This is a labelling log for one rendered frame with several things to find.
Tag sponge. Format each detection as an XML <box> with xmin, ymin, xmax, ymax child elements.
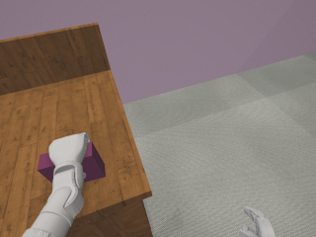
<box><xmin>37</xmin><ymin>141</ymin><xmax>106</xmax><ymax>183</ymax></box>

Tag left robot hand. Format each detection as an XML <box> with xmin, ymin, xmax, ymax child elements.
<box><xmin>48</xmin><ymin>131</ymin><xmax>91</xmax><ymax>182</ymax></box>

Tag left robot forearm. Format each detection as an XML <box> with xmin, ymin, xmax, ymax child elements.
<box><xmin>22</xmin><ymin>161</ymin><xmax>84</xmax><ymax>237</ymax></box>

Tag table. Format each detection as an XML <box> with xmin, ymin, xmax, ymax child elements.
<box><xmin>0</xmin><ymin>22</ymin><xmax>153</xmax><ymax>237</ymax></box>

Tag right robot hand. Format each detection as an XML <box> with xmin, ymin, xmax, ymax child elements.
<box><xmin>239</xmin><ymin>206</ymin><xmax>277</xmax><ymax>237</ymax></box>

